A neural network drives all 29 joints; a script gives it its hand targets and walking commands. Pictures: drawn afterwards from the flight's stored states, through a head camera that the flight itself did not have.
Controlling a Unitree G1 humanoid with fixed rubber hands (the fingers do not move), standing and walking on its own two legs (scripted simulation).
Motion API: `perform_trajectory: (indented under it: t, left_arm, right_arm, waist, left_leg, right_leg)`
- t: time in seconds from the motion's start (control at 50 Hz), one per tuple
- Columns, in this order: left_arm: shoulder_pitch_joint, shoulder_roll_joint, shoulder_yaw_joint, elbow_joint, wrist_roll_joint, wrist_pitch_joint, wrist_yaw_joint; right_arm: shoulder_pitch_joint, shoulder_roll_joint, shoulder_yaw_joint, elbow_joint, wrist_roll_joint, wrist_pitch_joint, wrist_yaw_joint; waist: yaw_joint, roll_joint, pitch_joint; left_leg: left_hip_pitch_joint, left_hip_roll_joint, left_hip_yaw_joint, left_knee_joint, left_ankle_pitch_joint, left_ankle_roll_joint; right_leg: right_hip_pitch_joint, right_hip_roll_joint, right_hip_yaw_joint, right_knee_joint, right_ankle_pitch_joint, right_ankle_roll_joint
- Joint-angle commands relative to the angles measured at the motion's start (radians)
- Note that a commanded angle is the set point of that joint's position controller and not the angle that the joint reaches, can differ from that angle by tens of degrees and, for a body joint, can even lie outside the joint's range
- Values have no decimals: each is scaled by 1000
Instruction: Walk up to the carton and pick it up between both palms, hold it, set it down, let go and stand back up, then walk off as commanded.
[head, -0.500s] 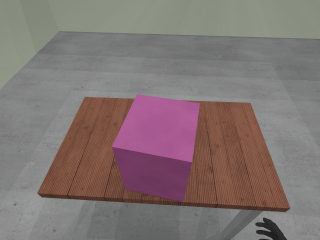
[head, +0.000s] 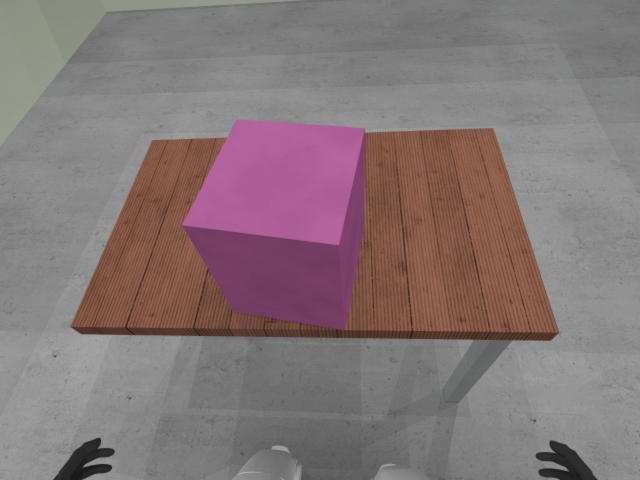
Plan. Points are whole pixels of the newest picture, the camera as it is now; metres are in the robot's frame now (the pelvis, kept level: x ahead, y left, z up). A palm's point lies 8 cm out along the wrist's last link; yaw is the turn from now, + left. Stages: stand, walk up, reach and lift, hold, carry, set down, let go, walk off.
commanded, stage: walk off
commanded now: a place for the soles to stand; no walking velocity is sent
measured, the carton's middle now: (293, 229) +0.48 +0.06 -0.03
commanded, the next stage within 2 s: none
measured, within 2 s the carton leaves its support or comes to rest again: neither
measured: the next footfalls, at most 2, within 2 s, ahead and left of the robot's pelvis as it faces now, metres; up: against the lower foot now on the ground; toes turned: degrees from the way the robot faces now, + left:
left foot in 0.50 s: -0.16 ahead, +0.14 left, +0.00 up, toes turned -6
right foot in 0.84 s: -0.40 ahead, -0.11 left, +0.00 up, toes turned +9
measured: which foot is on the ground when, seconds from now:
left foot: up 0.00-0.48, down 0.50-0.90, up 0.92-1.00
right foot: down 0.00-0.52, up 0.54-0.82, down 0.84-1.00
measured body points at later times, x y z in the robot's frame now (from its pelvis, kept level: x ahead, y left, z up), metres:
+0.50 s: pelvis -0.19 +0.01 -0.03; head -0.16 -0.02 +0.42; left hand -0.04 +0.34 -0.08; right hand -0.08 -0.31 -0.15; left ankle -0.20 +0.14 -0.72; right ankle +0.02 -0.08 -0.72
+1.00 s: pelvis -0.39 -0.02 +0.00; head -0.35 -0.05 +0.44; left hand -0.32 +0.31 -0.09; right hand -0.29 -0.34 -0.13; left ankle -0.29 +0.13 -0.67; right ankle -0.44 -0.11 -0.72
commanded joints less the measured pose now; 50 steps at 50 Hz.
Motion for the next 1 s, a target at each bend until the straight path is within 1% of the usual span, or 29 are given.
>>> perform_trajectory:
  t: [0.0, 0.02, 0.04, 0.08, 0.14, 0.2, 0.26, 0.36, 0.4, 0.44, 0.46, 0.48, 0.5, 0.52, 0.54, 0.58, 0.6, 0.64, 0.68, 0.72, 0.78, 0.82, 0.84, 0.86, 0.88, 0.9, 0.92, 0.94, 0.98]
  left_arm:
    - [-37, 287, 76, -94, 43, -8, 29]
    - [-59, 250, 74, -105, 42, -9, 31]
    - [-69, 235, 74, -110, 40, -10, 31]
    - [-45, 214, 73, -120, 33, -8, 35]
    - [-6, 206, 71, -122, 29, -9, 42]
    - [5, 203, 72, -119, 25, -5, 43]
    - [5, 213, 76, -117, 28, 0, 39]
    - [-78, 234, 81, -115, 38, 22, 28]
    - [-88, 251, 87, -119, 47, 34, 25]
    - [-100, 256, 91, -115, 51, 52, 25]
    - [-121, 252, 92, -118, 55, 63, 28]
    - [-106, 213, 83, -106, 51, 69, 28]
    - [-65, 164, 77, -93, 47, 68, 26]
    - [-88, 210, 98, -128, 64, 62, 36]
    - [-50, 224, 94, -111, 64, 55, 31]
    - [49, 217, 91, -48, 43, 49, 19]
    - [111, 208, 86, -22, 39, 53, 18]
    - [124, 197, 76, -12, 37, 47, 20]
    - [96, 192, 68, -33, 33, 42, 23]
    - [49, 201, 65, -47, 31, 34, 22]
    - [96, 189, 56, -4, 17, 19, 30]
    - [165, 170, 58, 37, 14, 14, 36]
    - [178, 173, 58, 45, 18, 7, 37]
    - [167, 211, 60, 43, 22, -1, 37]
    - [144, 294, 70, 23, 27, 1, 37]
    - [93, 325, 83, -22, 31, 1, 39]
    - [47, 320, 87, -44, 36, -3, 48]
    - [-14, 283, 76, -55, 30, -7, 49]
    - [-104, 216, 74, -82, 30, -14, 53]
  right_arm:
    - [29, -209, -108, -69, -51, 22, -20]
    - [47, -194, -107, -64, -46, 18, -19]
    - [71, -196, -104, -58, -43, 15, -17]
    - [95, -201, -99, -61, -45, 14, -16]
    - [68, -201, -94, -60, -52, 13, -15]
    - [84, -201, -94, -56, -52, 15, -14]
    - [115, -201, -95, -49, -55, 17, -9]
    - [196, -212, -100, -7, -56, 24, 9]
    - [243, -213, -105, 10, -54, 27, 17]
    - [311, -217, -111, 42, -59, 26, 25]
    - [370, -218, -114, 57, -64, 24, 27]
    - [368, -235, -113, 67, -83, 23, 28]
    - [240, -306, -122, 6, -107, 13, 21]
    - [36, -375, -137, -78, -120, 1, 8]
    - [-93, -363, -133, -107, -118, -7, -5]
    - [-185, -272, -108, -152, -113, -16, -15]
    - [-183, -246, -100, -150, -99, -17, -14]
    - [-110, -194, -96, -139, -87, -22, -10]
    - [-38, -176, -101, -143, -83, -20, -9]
    - [22, -189, -108, -143, -87, -13, -7]
    - [8, -222, -120, -128, -89, 7, -4]
    - [2, -235, -122, -116, -81, 17, -6]
    - [23, -211, -115, -105, -79, 19, -6]
    - [41, -174, -107, -90, -74, 14, -6]
    - [7, -155, -100, -108, -57, 5, -15]
    - [-31, -187, -120, -109, -68, 7, -30]
    - [-41, -204, -127, -95, -68, 7, -29]
    - [-14, -215, -128, -77, -63, 11, -31]
    - [88, -194, -116, -67, -45, 12, -11]
  waist:
    - [5, -131, -83]
    - [-4, -149, -53]
    - [-7, -160, -75]
    - [7, -176, -130]
    - [29, -148, -169]
    - [36, -175, -178]
    - [36, -209, -189]
    - [4, -275, -151]
    - [-7, -345, -119]
    - [-37, -369, -108]
    - [-71, -328, -105]
    - [-90, -113, -71]
    - [-82, 225, -13]
    - [-54, 165, 107]
    - [8, 112, 140]
    - [63, -15, 82]
    - [74, 8, 29]
    - [38, 92, -52]
    - [3, 133, -123]
    - [-34, 169, -147]
    - [-17, 241, -127]
    - [17, 216, -124]
    - [25, 137, -98]
    - [22, 7, -68]
    - [38, -190, -56]
    - [63, -161, -34]
    - [59, -124, 7]
    - [21, -73, 54]
    - [-24, -102, 63]
  left_leg:
    - [-27, -120, -163, 400, -157, 35]
    - [-46, -124, -147, 425, -108, 29]
    - [-72, -133, -132, 444, -88, 15]
    - [-95, -138, -120, 464, -68, 0]
    - [-125, -125, -112, 446, -74, -17]
    - [-110, -118, -93, 396, -96, -19]
    - [-79, -105, -70, 325, -116, -12]
    - [104, -66, 24, 157, -185, 22]
    - [192, -33, 58, 12, -213, 53]
    - [311, -49, 114, -94, -204, 85]
    - [364, -26, 75, -201, -177, 114]
    - [244, 39, -101, -342, -317, 165]
    - [-71, 289, -531, -579, -539, 262]
    - [-396, 424, -749, -754, -630, 352]
    - [-484, 387, -738, -746, -589, 298]
    - [-325, 235, -477, -588, -265, 202]
    - [-225, 193, -369, -525, -190, 182]
    - [-13, 140, -267, -457, -77, 168]
    - [171, 130, -248, -422, 14, 173]
    - [268, 149, -292, -424, 59, 185]
    - [297, 184, -338, -431, 99, 186]
    - [259, 179, -315, -369, 203, 161]
    - [211, 136, -275, -271, 215, 127]
    - [102, 41, -185, -109, 166, 82]
    - [-146, -138, -107, 81, -89, 25]
    - [-163, -145, -202, 236, -217, 8]
    - [-129, -141, -237, 341, -186, 10]
    - [-117, -158, -231, 375, -119, 16]
    - [-100, -171, -178, 423, -37, 10]
  right_leg:
    - [-62, -355, 401, -349, 372, -99]
    - [-43, -301, 317, -336, 419, -73]
    - [21, -278, 293, -320, 428, -57]
    - [110, -271, 303, -302, 423, -58]
    - [187, -289, 340, -302, 363, -70]
    - [194, -286, 344, -321, 292, -80]
    - [186, -282, 338, -350, 149, -74]
    - [-44, -269, 291, -445, -220, -105]
    - [-161, -270, 288, -494, -305, -79]
    - [-275, -242, 263, -557, -382, 1]
    - [-338, -202, 234, -472, -436, 30]
    - [-373, -99, 175, -171, -521, 38]
    - [-321, 127, 1, 420, -311, 62]
    - [-241, 159, 158, 722, -208, 73]
    - [-143, 162, 228, 808, -154, 70]
    - [-155, 167, 225, 826, -83, 73]
    - [-169, 170, 171, 831, -71, 71]
    - [-195, 150, 104, 757, -98, 75]
    - [-192, 109, 83, 523, -146, 79]
    - [-162, 58, 71, 279, -213, 71]
    - [-65, -4, 54, -47, -314, 35]
    - [56, -14, 29, -294, -279, 0]
    - [75, -19, 81, -383, -202, -6]
    - [91, -108, 274, -392, -4, -15]
    - [144, -287, 534, -264, 434, -70]
    - [9, -405, 620, -262, 570, -144]
    - [-81, -421, 607, -290, 487, -161]
    - [-88, -346, 478, -264, 519, -96]
    - [-36, -239, 301, -214, 569, -45]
